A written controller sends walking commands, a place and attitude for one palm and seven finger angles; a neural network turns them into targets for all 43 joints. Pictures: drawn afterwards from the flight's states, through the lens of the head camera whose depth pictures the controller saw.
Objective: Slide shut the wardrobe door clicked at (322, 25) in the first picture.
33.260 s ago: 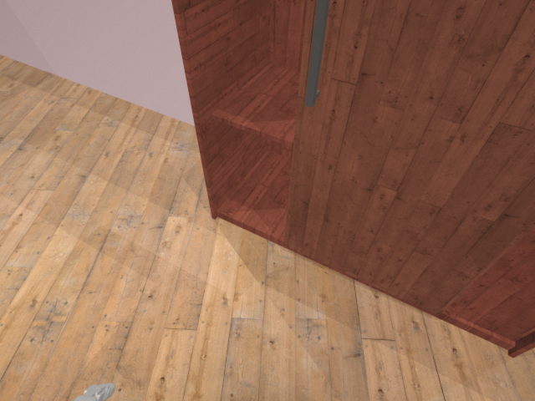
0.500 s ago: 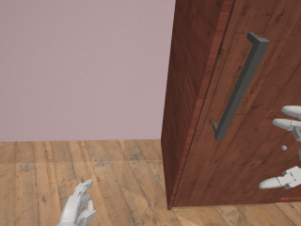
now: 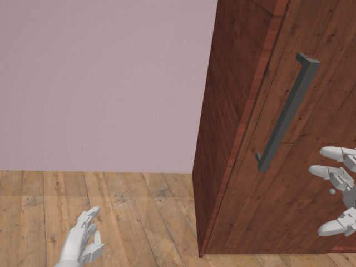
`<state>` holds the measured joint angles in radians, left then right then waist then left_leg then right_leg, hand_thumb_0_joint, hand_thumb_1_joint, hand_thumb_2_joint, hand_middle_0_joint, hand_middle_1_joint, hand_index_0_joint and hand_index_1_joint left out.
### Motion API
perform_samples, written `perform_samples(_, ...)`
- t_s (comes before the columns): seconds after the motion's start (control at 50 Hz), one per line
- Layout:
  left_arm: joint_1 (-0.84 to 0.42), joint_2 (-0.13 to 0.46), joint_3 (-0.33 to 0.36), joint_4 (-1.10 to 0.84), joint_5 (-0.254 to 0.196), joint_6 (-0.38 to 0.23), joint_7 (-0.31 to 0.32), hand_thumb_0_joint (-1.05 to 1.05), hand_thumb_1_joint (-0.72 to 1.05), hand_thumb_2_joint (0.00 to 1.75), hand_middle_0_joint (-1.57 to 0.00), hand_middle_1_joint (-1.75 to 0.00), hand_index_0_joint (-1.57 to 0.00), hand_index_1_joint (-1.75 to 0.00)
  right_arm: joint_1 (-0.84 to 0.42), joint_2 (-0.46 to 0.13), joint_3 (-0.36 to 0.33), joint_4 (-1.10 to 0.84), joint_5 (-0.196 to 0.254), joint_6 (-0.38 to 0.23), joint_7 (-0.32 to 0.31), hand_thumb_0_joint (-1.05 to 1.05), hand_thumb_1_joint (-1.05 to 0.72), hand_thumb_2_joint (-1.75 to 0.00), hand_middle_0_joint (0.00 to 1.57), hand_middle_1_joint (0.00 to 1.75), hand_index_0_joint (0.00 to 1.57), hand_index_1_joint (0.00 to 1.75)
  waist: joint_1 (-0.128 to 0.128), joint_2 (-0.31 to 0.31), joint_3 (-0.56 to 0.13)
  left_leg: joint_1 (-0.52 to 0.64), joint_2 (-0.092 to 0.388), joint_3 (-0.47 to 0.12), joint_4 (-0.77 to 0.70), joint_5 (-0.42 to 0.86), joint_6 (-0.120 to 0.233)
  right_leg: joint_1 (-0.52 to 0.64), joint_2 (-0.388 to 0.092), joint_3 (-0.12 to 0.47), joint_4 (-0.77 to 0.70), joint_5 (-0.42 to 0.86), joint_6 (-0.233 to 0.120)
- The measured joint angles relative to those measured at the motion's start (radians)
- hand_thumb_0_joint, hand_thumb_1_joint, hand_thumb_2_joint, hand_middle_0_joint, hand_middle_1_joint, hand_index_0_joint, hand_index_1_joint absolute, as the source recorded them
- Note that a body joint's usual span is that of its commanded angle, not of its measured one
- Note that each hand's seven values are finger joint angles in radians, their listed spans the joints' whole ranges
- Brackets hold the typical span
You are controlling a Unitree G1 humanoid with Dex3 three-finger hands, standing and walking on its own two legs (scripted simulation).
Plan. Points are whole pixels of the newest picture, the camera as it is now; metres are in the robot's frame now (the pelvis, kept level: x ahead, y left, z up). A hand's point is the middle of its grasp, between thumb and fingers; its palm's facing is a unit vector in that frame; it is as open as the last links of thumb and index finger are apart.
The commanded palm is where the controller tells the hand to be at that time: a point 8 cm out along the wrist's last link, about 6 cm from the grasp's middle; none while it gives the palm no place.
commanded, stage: draw the hand back to the body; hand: right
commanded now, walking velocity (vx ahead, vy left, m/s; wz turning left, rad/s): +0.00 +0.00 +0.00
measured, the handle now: (278, 120) +0.39 -0.24 +0.18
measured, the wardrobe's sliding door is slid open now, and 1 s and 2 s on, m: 0.00 0.00 0.00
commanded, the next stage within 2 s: step back with the hand held close in 1.06 s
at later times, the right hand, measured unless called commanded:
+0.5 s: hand (334, 181) +0.22 -0.28 +0.17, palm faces +0.46 +0.81 -0.35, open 10.6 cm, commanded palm +0.17 -0.32 +0.18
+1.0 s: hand (330, 183) +0.22 -0.28 +0.17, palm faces +0.45 +0.81 -0.37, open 7.5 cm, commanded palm +0.17 -0.31 +0.18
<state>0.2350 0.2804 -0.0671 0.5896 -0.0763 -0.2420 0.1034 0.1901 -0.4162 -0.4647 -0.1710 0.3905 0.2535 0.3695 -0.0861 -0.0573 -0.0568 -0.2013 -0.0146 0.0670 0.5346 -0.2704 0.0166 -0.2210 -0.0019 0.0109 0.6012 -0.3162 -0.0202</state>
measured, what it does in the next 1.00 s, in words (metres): stands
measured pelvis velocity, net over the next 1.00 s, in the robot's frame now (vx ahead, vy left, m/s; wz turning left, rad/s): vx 0.03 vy -0.01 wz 0.02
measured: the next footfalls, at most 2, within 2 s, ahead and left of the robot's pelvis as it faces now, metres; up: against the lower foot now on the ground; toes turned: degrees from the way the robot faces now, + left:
none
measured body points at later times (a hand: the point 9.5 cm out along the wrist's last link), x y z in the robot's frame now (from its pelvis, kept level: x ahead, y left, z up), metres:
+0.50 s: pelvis +0.02 -0.02 +0.01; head -0.01 +0.00 +0.46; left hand +0.20 +0.20 -0.08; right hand +0.19 -0.32 +0.19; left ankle +0.02 +0.11 -0.73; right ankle +0.01 -0.10 -0.73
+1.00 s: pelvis +0.03 -0.01 +0.01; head +0.00 +0.00 +0.46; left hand +0.22 +0.20 -0.07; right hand +0.19 -0.32 +0.19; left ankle +0.02 +0.11 -0.73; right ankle +0.01 -0.10 -0.73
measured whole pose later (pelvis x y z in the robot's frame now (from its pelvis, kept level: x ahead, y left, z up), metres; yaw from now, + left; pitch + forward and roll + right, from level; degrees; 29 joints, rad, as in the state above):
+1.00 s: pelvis +0.03 -0.01 +0.01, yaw +1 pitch -4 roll +1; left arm 0.20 0.21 -0.03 0.64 0.01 -0.12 0.07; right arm 0.42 -0.34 -0.33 -0.38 0.07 -0.04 -0.11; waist -0.09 -0.05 0.00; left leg -0.11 0.01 0.04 0.42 -0.25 0.00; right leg -0.10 0.02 -0.02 0.45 -0.28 -0.04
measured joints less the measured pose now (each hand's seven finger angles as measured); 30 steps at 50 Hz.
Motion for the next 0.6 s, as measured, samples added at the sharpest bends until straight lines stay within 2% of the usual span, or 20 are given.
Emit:
perform_samples(0.04,-0.004,-0.006,0.008,0.01,0.026,-0.011,-0.005,0.02,0.9,0.9,-0.2,-0.3,-0.2,-0.3,0.018,0.001,0.041,-0.051,-0.087,-0.058,-0.111,-0.02,0.49,-0.23,0.25,1.11,0.25,1.11,-0.004,0.002,0.01,0.007,-0.003,0.004,-0.011,0.005,0.001,0.001,-0.002,0.004,0.0,0.001,0.001)
perform_samples(0.1,-0.021,-0.02,0.012,0.024,0.049,-0.019,-0.013,0.02,0.9,0.9,-0.2,-0.3,-0.2,-0.3,0.043,0.021,0.065,-0.107,-0.175,-0.154,-0.289,-0.02,0.42,-0.26,0.25,1.07,0.25,1.07,-0.001,0.007,0.033,0.006,-0.002,0.004,-0.027,0.018,0.0,-0.002,-0.002,0.005,-0.011,0.011,0.001)
perform_samples(0.14,-0.027,-0.031,0.015,0.03,0.057,-0.015,-0.017,0.02,0.9,0.9,-0.2,-0.3,-0.2,-0.3,0.067,0.039,0.074,-0.134,-0.213,-0.204,-0.364,-0.02,0.36,-0.29,0.24,1.04,0.25,1.04,-0.001,0.01,0.048,0.004,0.002,-0.001,-0.032,0.024,-0.002,0.001,0.002,-0.001,-0.025,0.019,-0.001)
perform_samples(0.2,-0.024,-0.045,0.017,0.045,0.067,-0.002,-0.022,0.02,0.9,0.9,-0.2,-0.3,-0.21,-0.3,0.115,0.057,0.094,-0.156,-0.249,-0.258,-0.428,-0.02,0.27,-0.34,0.24,0.98,0.25,0.98,-0.001,0.009,0.055,0.005,0.011,-0.011,-0.039,0.026,-0.008,0.012,0.012,-0.011,-0.05,0.029,-0.007)
perform_samples(0.38,0.0,-0.067,0.021,0.095,0.081,0.045,-0.025,0.02,0.9,0.9,-0.2,-0.3,-0.21,-0.3,0.182,0.07,0.137,-0.174,-0.306,-0.309,-0.482,-0.01,-0.04,-0.49,0.23,0.8,0.24,0.8,-0.004,0.004,0.051,0.048,0.027,-0.026,-0.065,0.018,-0.021,0.069,0.029,-0.024,-0.1,0.03,-0.02)
perform_samples(0.6,-0.022,-0.062,0.039,0.07,0.084,0.084,-0.035,0.02,0.9,0.9,-0.2,-0.3,-0.21,-0.3,0.212,0.065,0.134,-0.184,-0.318,-0.317,-0.473,0.0,-0.44,-0.68,0.22,0.57,0.23,0.57,0.006,0.011,0.055,0.075,0.029,-0.041,-0.092,0.017,-0.027,0.106,0.032,-0.039,-0.137,0.03,-0.023)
